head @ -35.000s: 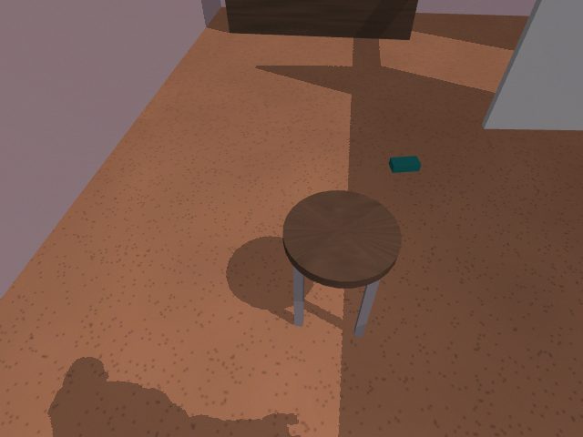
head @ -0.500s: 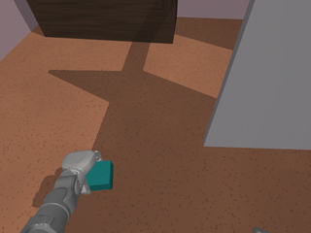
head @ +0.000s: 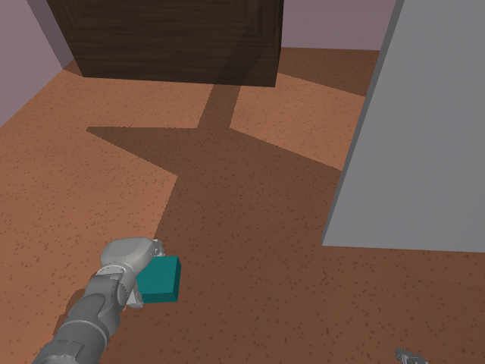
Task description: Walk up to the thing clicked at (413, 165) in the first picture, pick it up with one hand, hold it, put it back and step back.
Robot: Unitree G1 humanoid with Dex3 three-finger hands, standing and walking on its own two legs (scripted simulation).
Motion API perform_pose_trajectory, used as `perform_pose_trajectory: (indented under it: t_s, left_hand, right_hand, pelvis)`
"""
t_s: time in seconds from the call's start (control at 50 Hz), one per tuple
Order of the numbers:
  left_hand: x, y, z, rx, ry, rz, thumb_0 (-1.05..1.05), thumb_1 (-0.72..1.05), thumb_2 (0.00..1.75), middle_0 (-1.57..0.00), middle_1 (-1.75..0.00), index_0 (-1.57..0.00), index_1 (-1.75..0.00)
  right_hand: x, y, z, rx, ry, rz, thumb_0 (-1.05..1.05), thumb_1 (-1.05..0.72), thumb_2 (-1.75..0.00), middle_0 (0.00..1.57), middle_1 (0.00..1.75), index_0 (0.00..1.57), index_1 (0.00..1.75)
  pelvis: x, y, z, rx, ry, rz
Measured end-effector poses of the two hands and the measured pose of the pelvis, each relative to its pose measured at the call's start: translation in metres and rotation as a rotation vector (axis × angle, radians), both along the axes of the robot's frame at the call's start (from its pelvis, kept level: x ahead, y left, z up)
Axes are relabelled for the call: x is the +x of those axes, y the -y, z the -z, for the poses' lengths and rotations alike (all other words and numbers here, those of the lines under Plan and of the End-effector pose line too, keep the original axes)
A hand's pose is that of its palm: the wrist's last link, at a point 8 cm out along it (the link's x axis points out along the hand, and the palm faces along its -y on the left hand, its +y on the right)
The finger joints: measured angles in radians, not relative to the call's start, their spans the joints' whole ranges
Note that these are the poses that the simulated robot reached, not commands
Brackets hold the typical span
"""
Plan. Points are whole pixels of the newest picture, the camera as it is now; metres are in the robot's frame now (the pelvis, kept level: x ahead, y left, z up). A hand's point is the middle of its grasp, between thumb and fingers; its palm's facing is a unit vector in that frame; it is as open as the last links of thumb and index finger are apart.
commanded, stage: hold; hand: left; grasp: from above
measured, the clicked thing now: (141, 280) +0.31 +0.23 -0.09
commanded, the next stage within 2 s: crouch in 1.34 s
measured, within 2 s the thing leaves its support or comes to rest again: neither
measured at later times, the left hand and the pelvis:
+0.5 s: hand (132, 289) +0.27 +0.22 -0.04, palm faces -0.46 -0.04 -0.89, open 10.1 cm; pelvis -0.02 +0.00 +0.01, yaw +0 degrees
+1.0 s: hand (132, 292) +0.26 +0.22 -0.03, palm faces -0.46 -0.04 -0.89, open 10.1 cm; pelvis -0.03 -0.01 +0.01, yaw +0 degrees
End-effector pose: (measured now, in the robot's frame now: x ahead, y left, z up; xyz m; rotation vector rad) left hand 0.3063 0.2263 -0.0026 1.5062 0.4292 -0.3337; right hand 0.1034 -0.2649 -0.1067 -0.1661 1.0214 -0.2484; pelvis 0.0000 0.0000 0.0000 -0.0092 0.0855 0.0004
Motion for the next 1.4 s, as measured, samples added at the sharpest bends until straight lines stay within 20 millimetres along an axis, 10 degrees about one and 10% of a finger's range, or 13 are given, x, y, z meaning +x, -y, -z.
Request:
perform_pose_trajectory:
  t_s: [1.4]
  left_hand:
    - [-0.031,0.008,-0.026,-0.013,0.009,0.02,-0.01,0.0,0.47,-0.69,-0.47,-0.72,-0.45]
  right_hand:
    - [0.006,-0.007,-0.011,0.024,0.067,-0.036,0.01,-0.9,-0.9,0.2,0.3,0.2,0.3]
  pelvis:
    - [-0.022,0.005,-0.01,0.009,0.075,0.002]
